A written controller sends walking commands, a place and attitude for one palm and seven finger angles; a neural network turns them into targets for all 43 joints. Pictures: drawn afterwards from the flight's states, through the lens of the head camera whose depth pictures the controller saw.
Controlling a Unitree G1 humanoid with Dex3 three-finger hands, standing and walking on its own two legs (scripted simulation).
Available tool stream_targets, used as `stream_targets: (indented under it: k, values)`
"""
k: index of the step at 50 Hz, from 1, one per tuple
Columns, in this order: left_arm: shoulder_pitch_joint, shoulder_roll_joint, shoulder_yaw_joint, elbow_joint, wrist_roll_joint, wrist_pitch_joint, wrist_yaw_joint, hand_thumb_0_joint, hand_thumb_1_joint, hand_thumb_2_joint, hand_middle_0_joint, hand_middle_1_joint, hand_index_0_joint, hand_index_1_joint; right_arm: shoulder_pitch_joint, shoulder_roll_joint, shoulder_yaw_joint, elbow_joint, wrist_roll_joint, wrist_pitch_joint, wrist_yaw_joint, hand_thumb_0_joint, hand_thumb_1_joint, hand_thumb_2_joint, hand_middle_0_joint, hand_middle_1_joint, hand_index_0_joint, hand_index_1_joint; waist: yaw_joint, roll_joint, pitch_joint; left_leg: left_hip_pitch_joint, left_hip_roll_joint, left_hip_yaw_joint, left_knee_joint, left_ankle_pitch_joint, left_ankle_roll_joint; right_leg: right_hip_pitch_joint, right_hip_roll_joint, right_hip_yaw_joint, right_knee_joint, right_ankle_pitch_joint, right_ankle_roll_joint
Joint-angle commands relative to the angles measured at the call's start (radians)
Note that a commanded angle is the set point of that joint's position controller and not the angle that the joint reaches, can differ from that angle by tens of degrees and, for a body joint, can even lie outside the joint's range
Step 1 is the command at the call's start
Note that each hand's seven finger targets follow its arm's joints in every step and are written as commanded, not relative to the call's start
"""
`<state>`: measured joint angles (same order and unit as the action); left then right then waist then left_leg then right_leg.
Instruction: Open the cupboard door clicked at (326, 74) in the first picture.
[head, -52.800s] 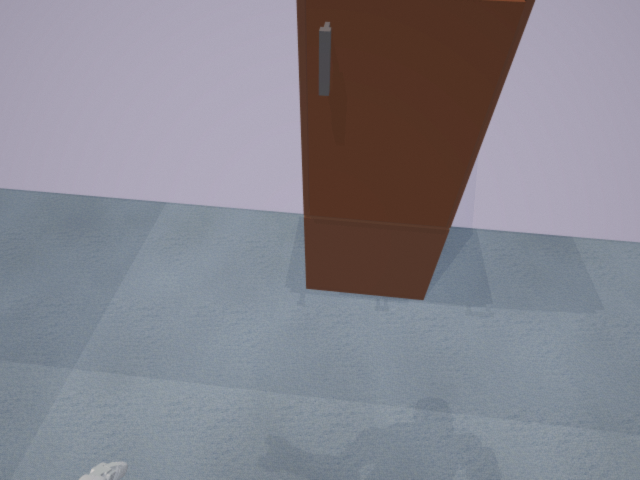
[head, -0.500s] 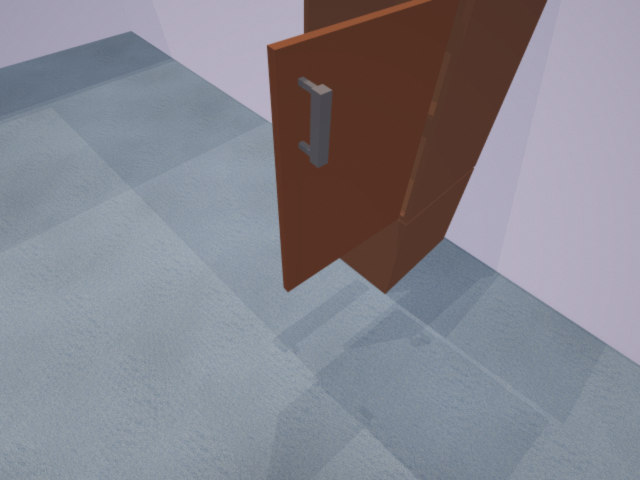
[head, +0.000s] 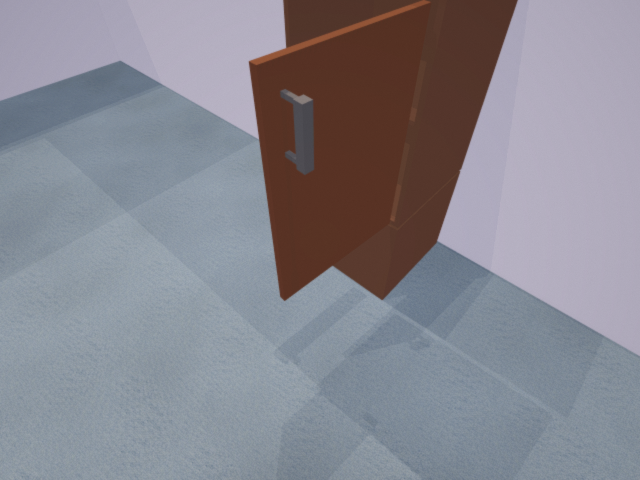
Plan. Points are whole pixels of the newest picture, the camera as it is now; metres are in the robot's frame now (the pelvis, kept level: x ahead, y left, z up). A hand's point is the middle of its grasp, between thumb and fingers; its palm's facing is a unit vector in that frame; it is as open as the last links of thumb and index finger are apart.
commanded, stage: let the arm hang, fingers relaxed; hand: left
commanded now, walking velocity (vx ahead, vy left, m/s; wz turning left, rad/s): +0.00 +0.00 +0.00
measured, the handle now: (296, 132) +0.60 +0.07 +0.13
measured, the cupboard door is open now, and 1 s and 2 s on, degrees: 85 85 85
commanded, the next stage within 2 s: look to check the result in 0.14 s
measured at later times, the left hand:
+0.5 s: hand out of the picture +0.00 +0.17 -0.17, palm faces +0.04 -0.98 -0.21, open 7.3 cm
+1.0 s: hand out of the picture +0.04 +0.18 -0.17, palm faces +0.03 -0.97 -0.24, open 7.3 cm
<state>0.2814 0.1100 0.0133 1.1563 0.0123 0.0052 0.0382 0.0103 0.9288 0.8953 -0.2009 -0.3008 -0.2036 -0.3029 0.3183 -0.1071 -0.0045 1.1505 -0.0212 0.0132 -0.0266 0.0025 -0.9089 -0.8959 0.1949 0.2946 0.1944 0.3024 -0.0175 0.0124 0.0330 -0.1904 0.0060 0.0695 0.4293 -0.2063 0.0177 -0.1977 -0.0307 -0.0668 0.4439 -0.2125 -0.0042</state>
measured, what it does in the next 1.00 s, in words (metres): stands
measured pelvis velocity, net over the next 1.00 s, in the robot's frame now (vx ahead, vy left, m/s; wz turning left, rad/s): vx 0.02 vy -0.01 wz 0.01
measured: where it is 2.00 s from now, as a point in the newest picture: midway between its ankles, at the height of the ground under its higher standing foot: outside the picture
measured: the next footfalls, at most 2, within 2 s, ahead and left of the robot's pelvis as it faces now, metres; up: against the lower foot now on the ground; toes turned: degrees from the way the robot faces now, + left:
none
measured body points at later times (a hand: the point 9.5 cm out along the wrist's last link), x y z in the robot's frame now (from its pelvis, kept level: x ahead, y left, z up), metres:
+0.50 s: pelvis +0.01 -0.01 +0.00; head +0.02 -0.02 +0.45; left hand +0.00 +0.22 -0.16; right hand +0.00 -0.22 -0.17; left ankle +0.02 +0.11 -0.74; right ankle +0.02 -0.12 -0.74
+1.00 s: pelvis +0.02 -0.01 +0.00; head +0.03 -0.02 +0.45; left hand +0.04 +0.23 -0.15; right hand +0.03 -0.25 -0.16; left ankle +0.02 +0.11 -0.74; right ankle +0.02 -0.12 -0.74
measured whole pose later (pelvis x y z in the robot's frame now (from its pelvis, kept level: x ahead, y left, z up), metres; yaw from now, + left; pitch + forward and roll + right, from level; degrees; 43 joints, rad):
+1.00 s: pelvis +0.02 -0.01 +0.00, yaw +1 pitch -2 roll +0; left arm 0.21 0.19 0.02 1.15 0.01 -0.01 0.02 0.00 0.91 0.90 -0.20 -0.30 -0.20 -0.30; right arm 0.21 -0.19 -0.01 1.15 -0.02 0.01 -0.02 0.00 -0.91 -0.90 0.20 0.29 0.19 0.30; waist -0.01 0.02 0.06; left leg -0.14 0.02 0.05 0.36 -0.19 -0.01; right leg -0.14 -0.01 -0.09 0.37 -0.20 -0.02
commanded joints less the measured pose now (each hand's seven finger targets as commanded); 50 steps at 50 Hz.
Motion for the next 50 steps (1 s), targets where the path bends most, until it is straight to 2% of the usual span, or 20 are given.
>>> stream_targets:
  k: [1, 15, 19, 20, 23, 27, 32, 39, 40, 44, 50]
  values:
    - [0.074, 0.108, 0.022, -0.013, -0.001, -0.016, 0.002, 0.0, 0.9, 0.9, -0.2, -0.3, -0.2, -0.3, 0.072, -0.082, -0.017, -0.019, -0.001, -0.012, -0.009, 0.0, -0.9, -0.9, 0.2, 0.3, 0.2, 0.3, 0.011, 0.019, 0.076, -0.068, 0.091, -0.104, -0.124, -0.057, 0.015, -0.026, -0.074, 0.078, -0.108, -0.041, -0.03]
    - [0.064, 0.129, 0.026, -0.021, -0.002, -0.024, 0.001, 0.0, 0.9, 0.9, -0.2, -0.3, -0.2, -0.3, 0.048, -0.118, -0.021, -0.027, 0.003, -0.014, -0.009, 0.0, -0.9, -0.9, 0.2, 0.3, 0.2, 0.3, 0.01, -0.018, 0.053, -0.017, 0.094, -0.095, -0.107, 0.009, 0.015, -0.023, -0.079, 0.08, -0.124, -0.012, -0.033]
    - [0.048, 0.138, 0.025, -0.02, -0.002, -0.022, -0.001, 0.0, 0.9, 0.9, -0.2, -0.3, -0.2, -0.3, 0.039, -0.119, -0.021, -0.024, 0.001, -0.011, -0.007, 0.0, -0.9, -0.9, 0.2, 0.3, 0.2, 0.3, 0.007, -0.008, 0.066, -0.02, 0.091, -0.095, -0.114, -0.012, 0.012, -0.03, -0.083, 0.086, -0.134, -0.036, -0.032]
    - [0.049, 0.143, 0.026, -0.022, -0.002, -0.024, 0.0, 0.0, 0.9, 0.9, -0.2, -0.3, -0.2, -0.3, 0.034, -0.128, -0.022, -0.029, 0.003, -0.012, -0.008, 0.0, -0.9, -0.9, 0.2, 0.3, 0.2, 0.3, 0.007, -0.02, 0.06, -0.013, 0.093, -0.095, -0.11, 0.003, 0.013, -0.028, -0.079, 0.086, -0.134, -0.026, -0.033]
    - [0.037, 0.146, 0.025, -0.022, -0.002, -0.024, -0.002, 0.0, 0.9, 0.9, -0.2, -0.3, -0.2, -0.3, 0.022, -0.131, -0.021, -0.025, 0.001, -0.014, -0.008, 0.0, -0.9, -0.9, 0.2, 0.3, 0.2, 0.3, 0.006, 0.004, 0.056, -0.01, 0.096, -0.097, -0.116, 0.018, 0.012, -0.018, -0.082, 0.089, -0.132, -0.007, -0.033]
    - [0.026, 0.156, 0.024, -0.023, -0.002, -0.027, -0.003, 0.0, 0.9, 0.9, -0.2, -0.3, -0.2, -0.3, 0.007, -0.138, -0.021, -0.025, 0.002, -0.015, -0.007, 0.0, -0.9, -0.9, 0.2, 0.3, 0.2, 0.3, 0.007, -0.018, 0.046, 0.002, 0.096, -0.097, -0.113, 0.046, 0.011, -0.005, -0.087, 0.087, -0.14, 0.011, -0.033]
    - [0.011, 0.166, 0.025, -0.024, -0.003, -0.029, -0.004, 0.0, 0.9, 0.9, -0.2, -0.3, -0.2, -0.3, -0.018, -0.153, -0.02, -0.023, 0.001, -0.017, -0.007, 0.0, -0.9, -0.9, 0.2, 0.3, 0.2, 0.3, 0.009, 0.005, 0.043, 0.009, 0.1, -0.099, -0.119, 0.064, 0.008, 0.007, -0.088, 0.086, -0.143, 0.032, -0.033]
    - [-0.012, 0.19, 0.026, -0.027, -0.004, -0.031, -0.007, 0.0, 0.9, 0.9, -0.2, -0.3, -0.2, -0.3, -0.044, -0.178, -0.02, -0.025, 0.002, -0.019, -0.006, 0.0, -0.9, -0.9, 0.2, 0.3, 0.2, 0.3, 0.011, 0.0, 0.028, 0.02, 0.102, -0.102, -0.127, 0.078, 0.006, 0.03, -0.091, 0.087, -0.153, 0.05, -0.033]
    - [-0.014, 0.199, 0.029, -0.03, -0.003, -0.034, -0.007, 0.0, 0.9, 0.9, -0.2, -0.3, -0.2, -0.3, -0.047, -0.188, -0.023, -0.029, 0.004, -0.019, -0.006, 0.0, -0.9, -0.9, 0.2, 0.3, 0.2, 0.3, 0.012, -0.017, 0.025, 0.026, 0.103, -0.102, -0.124, 0.089, 0.008, 0.031, -0.089, 0.086, -0.154, 0.06, -0.035]
    - [-0.026, 0.205, 0.027, -0.03, -0.004, -0.035, -0.008, 0.0, 0.9, 0.9, -0.2, -0.3, -0.2, -0.3, -0.061, -0.195, -0.022, -0.025, 0.002, -0.021, -0.006, 0.0, -0.9, -0.9, 0.2, 0.3, 0.2, 0.3, 0.011, -0.004, 0.019, 0.036, 0.106, -0.103, -0.129, 0.107, 0.005, 0.043, -0.094, 0.086, -0.158, 0.085, -0.036]
    - [-0.042, 0.227, 0.029, -0.034, -0.004, -0.038, -0.01, 0.0, 0.9, 0.9, -0.2, -0.3, -0.2, -0.3, -0.079, -0.22, -0.024, -0.029, 0.004, -0.019, -0.005, 0.0, -0.9, -0.9, 0.2, 0.3, 0.2, 0.3, 0.012, -0.017, 0.016, 0.047, 0.108, -0.1, -0.131, 0.097, 0.005, 0.043, -0.093, 0.089, -0.174, 0.07, -0.037]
